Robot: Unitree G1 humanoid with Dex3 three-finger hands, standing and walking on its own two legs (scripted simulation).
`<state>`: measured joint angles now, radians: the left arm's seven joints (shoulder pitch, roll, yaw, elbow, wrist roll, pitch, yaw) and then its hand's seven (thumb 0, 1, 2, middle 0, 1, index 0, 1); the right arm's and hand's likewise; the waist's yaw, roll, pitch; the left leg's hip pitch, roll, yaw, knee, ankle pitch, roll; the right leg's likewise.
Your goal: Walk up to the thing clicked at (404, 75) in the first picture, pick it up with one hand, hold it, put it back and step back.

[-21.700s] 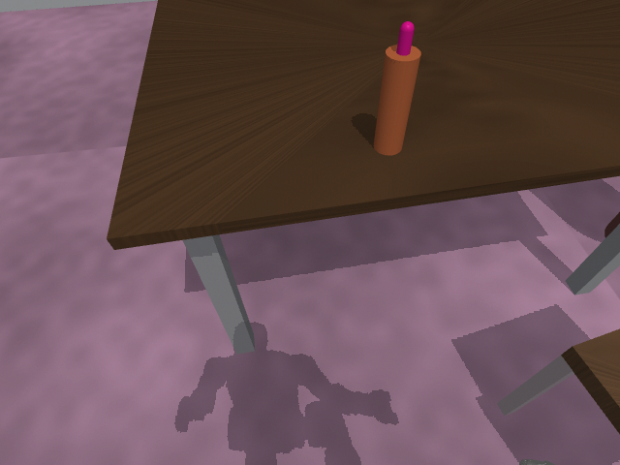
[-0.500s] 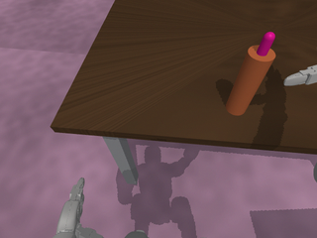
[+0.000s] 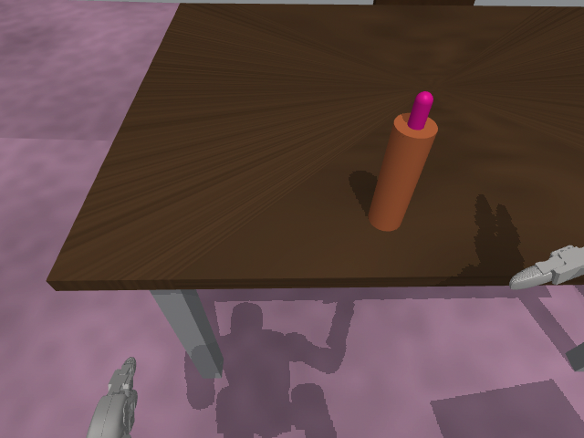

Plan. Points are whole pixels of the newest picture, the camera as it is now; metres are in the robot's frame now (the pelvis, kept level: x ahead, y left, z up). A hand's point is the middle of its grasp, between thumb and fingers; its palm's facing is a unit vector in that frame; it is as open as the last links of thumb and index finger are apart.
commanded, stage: sink last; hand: right
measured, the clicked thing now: (402, 166) +0.45 -0.16 +0.11
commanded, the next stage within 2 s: home in 0.70 s
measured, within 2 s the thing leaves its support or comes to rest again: neither
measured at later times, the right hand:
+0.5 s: hand out of the picture +0.14 -0.22 +0.17, palm faces +0.40 +0.82 -0.40, open 17.5 cm
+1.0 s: hand (559, 386) +0.14 -0.23 +0.12, palm faces +0.35 +0.87 -0.35, open 17.5 cm
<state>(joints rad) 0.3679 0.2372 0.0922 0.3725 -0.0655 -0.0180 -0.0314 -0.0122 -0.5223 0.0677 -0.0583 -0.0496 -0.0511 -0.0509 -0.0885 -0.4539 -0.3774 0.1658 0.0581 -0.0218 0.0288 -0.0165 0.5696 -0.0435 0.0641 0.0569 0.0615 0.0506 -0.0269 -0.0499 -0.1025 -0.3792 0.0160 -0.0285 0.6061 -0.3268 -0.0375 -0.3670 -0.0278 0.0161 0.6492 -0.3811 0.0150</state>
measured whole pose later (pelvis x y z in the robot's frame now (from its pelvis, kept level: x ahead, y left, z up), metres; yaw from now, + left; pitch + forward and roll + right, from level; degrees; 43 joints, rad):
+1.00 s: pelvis -0.04 +0.02 +0.00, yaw -2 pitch -1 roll +0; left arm 0.36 0.20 0.12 0.40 -0.04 -0.13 0.04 -0.01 -0.30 0.30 -0.10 -0.13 -0.10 -0.14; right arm 0.51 -0.27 -0.28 -0.25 0.07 -0.30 -0.01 -0.01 0.55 -0.06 0.06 0.06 0.06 0.05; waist -0.05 -0.03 0.00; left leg -0.30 0.03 -0.01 0.62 -0.30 -0.02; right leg -0.27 -0.01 0.04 0.60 -0.31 0.03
